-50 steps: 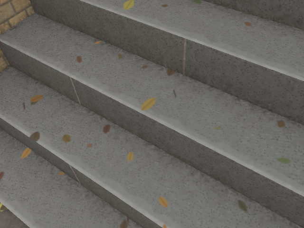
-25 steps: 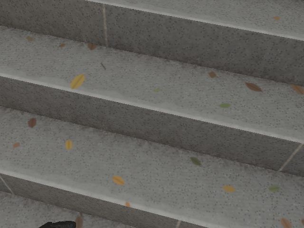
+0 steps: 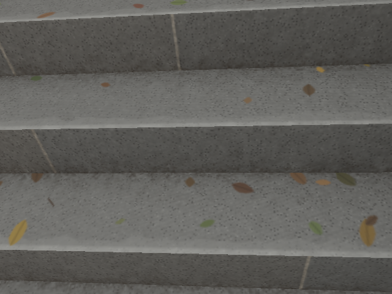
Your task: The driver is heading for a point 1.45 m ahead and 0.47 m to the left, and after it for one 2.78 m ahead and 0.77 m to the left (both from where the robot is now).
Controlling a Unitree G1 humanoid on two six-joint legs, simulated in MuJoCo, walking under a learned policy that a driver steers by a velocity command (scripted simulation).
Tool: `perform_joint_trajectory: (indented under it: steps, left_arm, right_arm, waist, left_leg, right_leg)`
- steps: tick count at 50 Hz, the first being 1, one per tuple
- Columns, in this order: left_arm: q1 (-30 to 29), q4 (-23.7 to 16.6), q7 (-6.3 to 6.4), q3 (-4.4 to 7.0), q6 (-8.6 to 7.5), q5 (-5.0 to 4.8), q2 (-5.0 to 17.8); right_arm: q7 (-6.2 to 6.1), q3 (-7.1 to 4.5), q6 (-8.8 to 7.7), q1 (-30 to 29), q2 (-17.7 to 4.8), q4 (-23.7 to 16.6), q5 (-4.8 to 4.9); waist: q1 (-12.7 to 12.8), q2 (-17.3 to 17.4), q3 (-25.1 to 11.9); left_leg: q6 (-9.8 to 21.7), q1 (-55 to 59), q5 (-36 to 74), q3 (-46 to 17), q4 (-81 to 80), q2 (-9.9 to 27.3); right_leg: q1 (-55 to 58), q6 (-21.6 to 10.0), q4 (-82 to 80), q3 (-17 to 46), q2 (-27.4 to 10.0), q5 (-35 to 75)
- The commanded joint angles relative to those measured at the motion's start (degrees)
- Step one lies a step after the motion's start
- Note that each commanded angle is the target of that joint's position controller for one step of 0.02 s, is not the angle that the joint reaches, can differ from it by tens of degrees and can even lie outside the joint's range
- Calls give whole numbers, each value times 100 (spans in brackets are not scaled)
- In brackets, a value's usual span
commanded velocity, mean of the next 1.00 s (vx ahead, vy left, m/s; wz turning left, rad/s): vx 0.49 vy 0.00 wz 0.47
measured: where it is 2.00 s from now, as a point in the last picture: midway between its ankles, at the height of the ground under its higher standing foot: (101, 102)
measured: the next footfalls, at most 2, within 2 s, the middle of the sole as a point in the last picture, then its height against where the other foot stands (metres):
left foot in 0.38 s outside the picture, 0.18 m higher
right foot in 0.84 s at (233, 207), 0.18 m higher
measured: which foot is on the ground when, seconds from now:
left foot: up 0.00-0.36, down 0.38-0.86, up 0.88-1.00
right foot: down 0.00-0.40, up 0.42-0.82, down 0.84-1.00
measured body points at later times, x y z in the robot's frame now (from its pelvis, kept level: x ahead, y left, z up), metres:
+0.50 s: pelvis +0.25 +0.01 +0.18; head +0.25 -0.03 +0.63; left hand +0.22 +0.26 +0.05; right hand +0.48 -0.18 +0.07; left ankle +0.30 +0.05 -0.48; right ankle +0.14 -0.15 -0.34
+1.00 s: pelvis +0.52 +0.02 +0.37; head +0.51 +0.02 +0.82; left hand +0.44 +0.28 +0.24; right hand +0.78 -0.11 +0.27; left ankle +0.39 +0.11 -0.12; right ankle +0.58 -0.06 -0.30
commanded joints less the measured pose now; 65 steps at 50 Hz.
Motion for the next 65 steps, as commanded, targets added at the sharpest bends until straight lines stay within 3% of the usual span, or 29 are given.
perform_joint_trajectory:
  steps: [1, 6, 10, 14, 16, 17, 18, 19, 20, 21, 22, 24, 26, 29, 32, 36, 38, 40, 42, 43, 44, 45, 46, 47, 50, 53, 59, 63, 65]
  left_arm:
    - [186, 575, -116, -47, -165, 41, -445]
    - [148, 916, -58, -194, -218, 286, -325]
    - [1293, 1332, 16, -220, -113, 98, -21]
    - [2407, 1762, 487, -115, -78, -28, 458]
    - [2030, 1765, 497, -151, -206, -222, 711]
    - [2072, 1837, 585, -147, -259, -131, 895]
    - [1663, 1640, 676, 159, -243, -200, 1916]
    - [1456, 1483, 675, 224, -148, -277, 2071]
    - [891, 1112, 596, 279, -161, -144, 2024]
    - [720, 693, 350, 122, -454, 185, 1215]
    - [38, 550, -49, 60, -693, 218, 528]
    - [-1493, -585, -342, -71, -804, 114, -147]
    - [-1247, -1068, -343, -503, -697, 269, -913]
    - [-497, -1104, -152, -661, -629, 9, -682]
    - [-1508, -1621, 76, -858, -516, 171, -781]
    - [-3269, -2294, 317, -1055, -631, 357, -1088]
    - [-2991, -2019, 257, -848, -650, 235, -801]
    - [-1938, -1766, 278, -365, -636, 129, -8]
    - [-355, -1251, 233, 56, -550, 26, 885]
    - [608, -836, 195, 220, -474, 230, 1479]
    - [691, -662, 317, 262, -285, 444, 1257]
    - [65, -672, 417, 182, -169, 282, 607]
    - [-174, -349, 449, 61, -145, 92, 61]
    - [-245, -56, 405, -55, -183, 112, -460]
    - [-310, 444, 356, -154, -200, 160, -946]
    - [409, 659, 274, -51, -173, 136, -445]
    - [895, 452, 445, 160, -309, -75, 673]
    - [1267, 477, 569, 323, -216, -7, 1250]
    - [1203, 609, 564, 397, 10, -112, 1328]
  right_arm:
    - [129, 422, -181, 123, 798, -546, 71]
    - [40, 657, 119, -445, 1067, -638, -79]
    - [55, 894, 151, -1728, 1376, -1171, -4]
    - [226, 1121, 151, -3322, 1359, -1886, 51]
    - [340, 1055, 38, -3138, 1116, -1818, 8]
    - [269, 831, 104, -2757, 712, -1579, -114]
    - [299, 683, 145, -1639, 417, -1243, -172]
    - [377, 562, 182, -996, 43, -1146, -195]
    - [443, 380, 252, -189, -297, -758, -219]
    - [365, 105, 426, 558, -951, -534, -333]
    - [68, 58, 542, 853, -973, -191, -462]
    - [7, 439, 359, 829, 336, 559, -348]
    - [166, 606, 251, 403, 992, 975, -334]
    - [346, 540, 256, -294, 777, 942, -431]
    - [435, 543, 235, 190, 533, 1223, -341]
    - [-74, 337, 349, 1311, 96, 1330, -181]
    - [-267, 253, 439, 1207, -6, 1303, -210]
    - [-330, 136, 368, 1087, -386, 1110, -262]
    - [-347, 22, 52, 322, -609, 802, -220]
    - [-202, 48, -192, 120, -329, 477, -392]
    - [9, 255, -310, 426, 826, 417, -344]
    - [250, 145, -317, 65, 620, 223, -314]
    - [286, 193, -139, -683, 682, -375, -133]
    - [274, 279, -11, -758, 724, -618, -159]
    - [263, 342, 254, 145, 856, -585, 140]
    - [192, 550, 283, -439, 1181, -968, 88]
    - [178, 552, 350, -1760, 731, -1464, 117]
    - [214, 285, 184, -1651, 308, -1473, -10]
    - [146, 74, 154, -709, 107, -1253, -11]
  waist:
    - [-277, -1175, 632]
    - [-346, -700, 625]
    - [199, -897, 645]
    - [714, -1446, 406]
    - [247, -1268, -404]
    - [-132, -1698, -1070]
    - [-680, -2259, -1069]
    - [-1018, -2268, -1395]
    - [-1345, -2032, -1642]
    - [-1240, -262, -2213]
    - [-1020, 926, -2565]
    - [-331, -252, -252]
    - [507, -987, 665]
    - [1157, -586, 723]
    - [984, -57, 754]
    - [221, 111, 82]
    - [343, 272, -524]
    - [961, 797, -1446]
    - [1625, 947, -1974]
    - [1579, -1096, -2463]
    - [1214, -3365, -2798]
    - [1004, -1841, -1756]
    - [643, -1250, -163]
    - [303, -507, 580]
    - [-404, -269, 965]
    - [-189, -377, 1058]
    - [282, -969, 120]
    - [275, -1329, 166]
    - [-342, -1680, -89]
  left_leg:
    - [381, -2685, 566, -823, 1891, -184]
    - [211, -3731, 1557, 144, 1912, -393]
    - [187, -4976, 1228, 677, 1327, -241]
    - [49, -4083, -21, 2092, -439, 453]
    - [398, -762, -560, 2976, -2428, -71]
    - [554, -47, -1114, 3114, -1926, -533]
    - [725, -355, -2245, 2806, -2944, -491]
    - [828, 135, -2613, 2367, -4205, -576]
    - [1030, 1488, -2239, 1087, -5340, -348]
    - [1788, 3873, -2156, -1920, -6790, 671]
    - [2168, 4291, -3489, -5196, -9123, 1657]
    - [1227, 2259, -3736, -4248, -8937, 1633]
    - [579, 1176, -2003, -1810, -8332, 791]
    - [319, 381, -802, -79, -8295, 395]
    - [278, -262, -1181, -183, -8679, 174]
    - [947, 829, 113, -1285, -9621, 705]
    - [800, 1912, 3103, -573, -9386, 881]
    - [771, 2571, 7341, -500, -8649, 960]
    - [848, 3236, 8639, -648, -6672, 983]
    - [887, 1861, 6079, -532, -4962, 531]
    - [247, -316, -71, -1049, -1722, -997]
    - [64, -1142, -532, -1279, 357, -789]
    - [46, -1794, -686, -661, 881, -494]
    - [131, -2077, -498, -399, 972, -215]
    - [71, -1994, 83, -185, 1191, 55]
    - [-23, -2787, 157, 42, 453, 269]
    - [-353, 202, 343, 1510, -4274, 702]
    - [-42, 393, 60, 1850, -6468, 37]
    - [373, 1461, -304, 1867, -7819, -128]
  right_leg:
    - [1164, -268, -4074, 2672, -1254, 711]
    - [949, 114, -4363, 296, -1077, 2798]
    - [1808, 293, -4772, -18, -1053, 2663]
    - [2453, -128, -6543, 66, -1402, 3524]
    - [2023, -110, -6016, -777, -1221, 9185]
    - [2645, -209, -5125, -907, -1328, 13543]
    - [3829, -333, -4192, -627, -1740, 14996]
    - [4530, -429, -3175, -449, -1908, 15265]
    - [3840, -536, -1947, -289, -1692, 13895]
    - [1173, -461, 151, 275, -635, 8427]
    - [-409, -378, 3283, 1153, 570, 3049]
    - [-2701, -674, 6802, 1573, 343, 2580]
    - [-3648, -848, 7712, 1185, 103, 2474]
    - [-3737, -496, 7116, 695, -187, 2293]
    - [-3971, -272, 6380, 101, -360, 2829]
    - [-3247, 253, 4489, -375, -417, 2160]
    - [-2328, 76, 3551, -797, -197, 1613]
    - [206, -64, 1510, -844, 354, 158]
    - [1733, -353, -530, 865, 67, -377]
    - [3451, -899, -1475, 2727, -878, 2308]
    - [4416, -1890, -4119, 6355, -2253, 2481]
    - [3349, -1860, -4332, 6717, -2596, 1175]
    - [1925, -1563, -3902, 5048, -2361, 211]
    - [1135, -1146, -3759, 3655, -2066, -64]
    - [371, -491, -3701, 1411, -1579, 869]
    - [940, -458, -4164, 263, -1332, 1840]
    - [1669, -674, -5707, -441, -1206, 3027]
    - [4340, -656, -5029, -429, -1451, 8418]
    - [4528, -615, -3754, -412, -1476, 8965]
